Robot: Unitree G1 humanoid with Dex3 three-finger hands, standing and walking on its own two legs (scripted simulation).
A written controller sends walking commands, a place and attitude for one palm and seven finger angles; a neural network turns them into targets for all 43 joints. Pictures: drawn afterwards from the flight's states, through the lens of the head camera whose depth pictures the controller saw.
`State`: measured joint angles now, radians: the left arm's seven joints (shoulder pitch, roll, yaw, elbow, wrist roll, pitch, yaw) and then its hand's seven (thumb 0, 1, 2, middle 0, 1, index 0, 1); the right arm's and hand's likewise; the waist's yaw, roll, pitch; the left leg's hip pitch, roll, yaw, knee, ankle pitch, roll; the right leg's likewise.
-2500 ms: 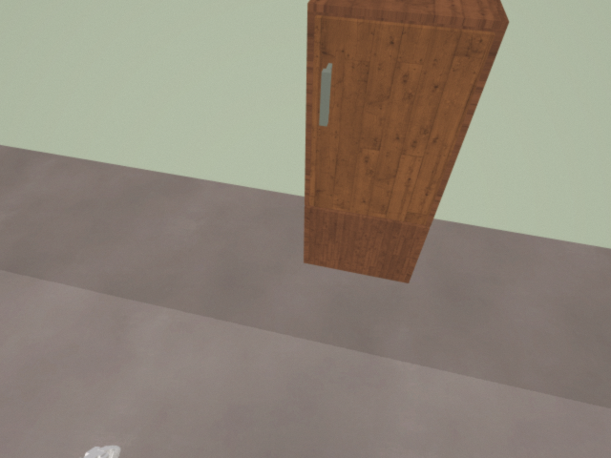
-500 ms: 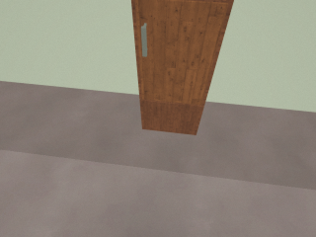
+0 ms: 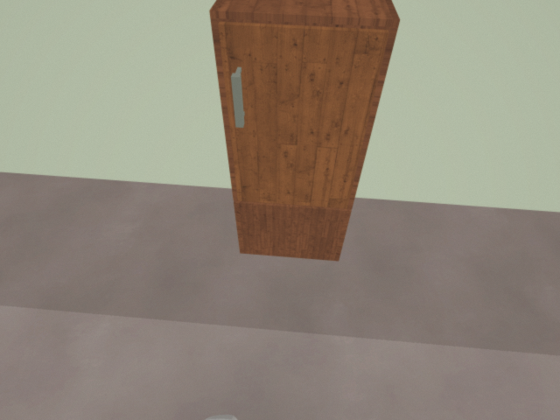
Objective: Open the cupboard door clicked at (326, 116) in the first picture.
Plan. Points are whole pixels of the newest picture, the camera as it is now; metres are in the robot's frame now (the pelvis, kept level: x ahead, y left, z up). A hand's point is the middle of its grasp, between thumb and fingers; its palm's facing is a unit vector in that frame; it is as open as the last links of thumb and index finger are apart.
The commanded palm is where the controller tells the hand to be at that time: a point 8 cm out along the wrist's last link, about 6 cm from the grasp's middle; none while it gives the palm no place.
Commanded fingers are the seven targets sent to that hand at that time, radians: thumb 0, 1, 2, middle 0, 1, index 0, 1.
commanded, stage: take the last steps up to it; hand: left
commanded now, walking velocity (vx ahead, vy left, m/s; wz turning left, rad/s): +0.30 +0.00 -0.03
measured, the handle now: (239, 97) +0.86 +0.17 +0.02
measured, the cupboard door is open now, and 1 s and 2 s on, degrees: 0 0 0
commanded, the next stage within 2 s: come to a stop and stand still in 0.56 s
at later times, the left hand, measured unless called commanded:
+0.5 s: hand (158, 362) +0.24 +0.24 -0.17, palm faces -0.01 -0.99 -0.15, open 7.4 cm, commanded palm none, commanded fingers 0.00 0.90 0.90 -0.20 -0.30 -0.20 -0.30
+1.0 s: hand (198, 291) +0.39 +0.20 -0.16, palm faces +0.00 -0.97 -0.24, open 7.2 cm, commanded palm none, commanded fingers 0.00 0.90 0.90 -0.20 -0.30 -0.20 -0.30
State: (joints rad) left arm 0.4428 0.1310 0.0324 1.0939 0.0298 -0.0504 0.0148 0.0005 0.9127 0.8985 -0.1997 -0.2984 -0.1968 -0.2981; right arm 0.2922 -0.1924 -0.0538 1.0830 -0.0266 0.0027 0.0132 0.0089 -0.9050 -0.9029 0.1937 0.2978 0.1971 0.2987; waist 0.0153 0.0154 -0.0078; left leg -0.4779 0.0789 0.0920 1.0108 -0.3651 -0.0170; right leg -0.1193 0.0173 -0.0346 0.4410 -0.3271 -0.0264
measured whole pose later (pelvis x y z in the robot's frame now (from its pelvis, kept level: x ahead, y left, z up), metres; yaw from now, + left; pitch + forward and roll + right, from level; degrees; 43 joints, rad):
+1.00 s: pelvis +0.28 +0.03 +0.00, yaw -2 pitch +0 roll +0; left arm 0.11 0.14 0.05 0.99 0.03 0.00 0.05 -0.02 0.93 0.90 -0.20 -0.30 -0.20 -0.30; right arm 0.19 -0.18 -0.08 1.04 -0.02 0.06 -0.02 0.00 -0.91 -0.90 0.19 0.30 0.20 0.30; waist -0.01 0.03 0.10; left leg -0.47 0.03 0.01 1.09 -0.46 -0.06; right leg -0.33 -0.06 -0.14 0.52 -0.19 -0.03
